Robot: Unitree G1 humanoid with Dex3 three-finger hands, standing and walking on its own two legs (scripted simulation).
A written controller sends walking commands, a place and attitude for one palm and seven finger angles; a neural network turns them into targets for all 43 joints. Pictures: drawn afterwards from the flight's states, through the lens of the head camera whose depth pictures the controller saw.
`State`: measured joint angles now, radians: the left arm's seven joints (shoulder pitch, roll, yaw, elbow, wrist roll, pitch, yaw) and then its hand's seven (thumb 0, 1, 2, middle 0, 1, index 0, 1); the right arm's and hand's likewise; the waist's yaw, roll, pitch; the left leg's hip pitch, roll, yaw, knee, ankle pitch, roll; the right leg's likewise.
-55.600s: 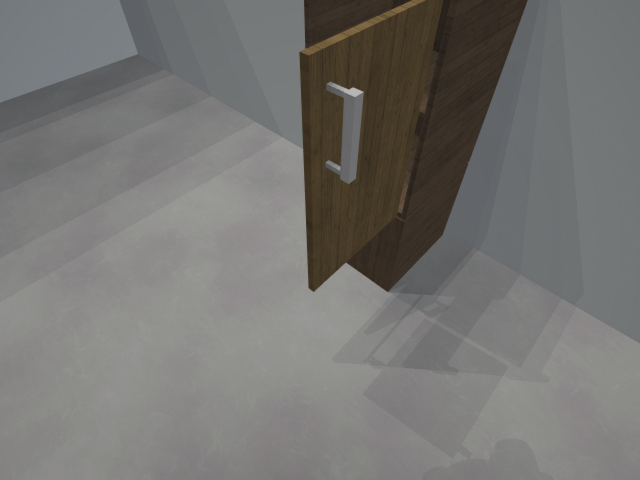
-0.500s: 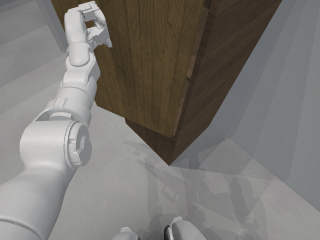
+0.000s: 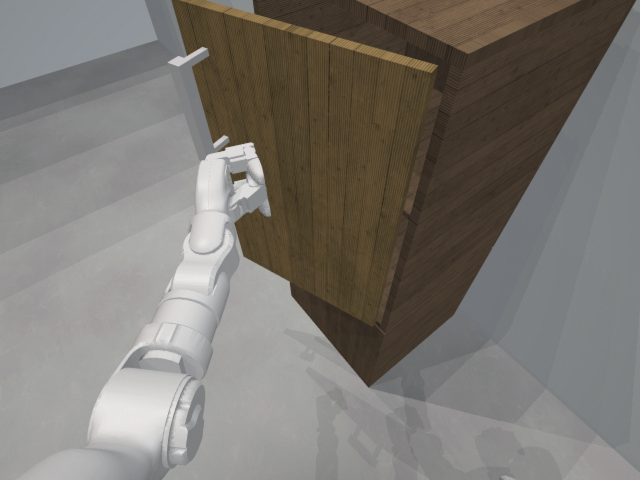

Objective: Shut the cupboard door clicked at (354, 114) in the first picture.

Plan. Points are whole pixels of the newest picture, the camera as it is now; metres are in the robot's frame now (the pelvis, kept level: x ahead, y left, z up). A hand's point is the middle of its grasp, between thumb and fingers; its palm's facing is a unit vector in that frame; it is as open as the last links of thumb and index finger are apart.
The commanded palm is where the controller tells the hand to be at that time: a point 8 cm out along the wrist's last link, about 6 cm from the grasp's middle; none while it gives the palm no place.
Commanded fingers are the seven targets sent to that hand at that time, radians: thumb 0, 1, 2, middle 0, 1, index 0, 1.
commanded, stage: pull the fist back off the door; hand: left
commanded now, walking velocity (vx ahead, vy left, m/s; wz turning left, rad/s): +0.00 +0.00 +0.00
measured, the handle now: (204, 108) +0.62 +0.17 +0.13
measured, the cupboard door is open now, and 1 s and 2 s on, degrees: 20 20 20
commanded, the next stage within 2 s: draw the hand back to the body in 0.14 s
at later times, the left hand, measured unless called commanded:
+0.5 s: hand (236, 201) +0.40 +0.10 +0.14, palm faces +0.06 -1.00 -0.03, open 3.1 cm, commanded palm +0.36 +0.15 +0.15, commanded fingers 0.00 0.90 0.90 -1.30 -1.50 -1.30 -1.50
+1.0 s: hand (120, 307) +0.27 +0.19 +0.15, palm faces +0.18 -0.96 -0.22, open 3.2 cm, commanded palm +0.23 +0.24 +0.17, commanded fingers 0.00 0.90 0.90 -0.81 -0.96 -0.81 -0.96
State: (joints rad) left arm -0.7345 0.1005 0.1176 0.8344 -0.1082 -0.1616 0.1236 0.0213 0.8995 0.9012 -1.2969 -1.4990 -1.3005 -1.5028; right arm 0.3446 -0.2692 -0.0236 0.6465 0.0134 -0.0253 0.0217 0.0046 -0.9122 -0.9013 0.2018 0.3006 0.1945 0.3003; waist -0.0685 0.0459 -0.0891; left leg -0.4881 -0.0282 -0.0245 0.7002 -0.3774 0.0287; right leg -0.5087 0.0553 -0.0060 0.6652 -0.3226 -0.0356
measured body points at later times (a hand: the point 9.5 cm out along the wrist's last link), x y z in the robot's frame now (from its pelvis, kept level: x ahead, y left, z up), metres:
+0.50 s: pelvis -0.01 +0.00 +0.00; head +0.00 -0.02 +0.45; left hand +0.40 +0.15 +0.15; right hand +0.06 -0.24 -0.12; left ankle -0.02 +0.10 -0.72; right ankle +0.00 -0.10 -0.72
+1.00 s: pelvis -0.01 +0.01 +0.02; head -0.03 -0.01 +0.47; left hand +0.25 +0.24 +0.16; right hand +0.21 -0.20 -0.05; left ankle -0.02 +0.10 -0.72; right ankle +0.00 -0.10 -0.72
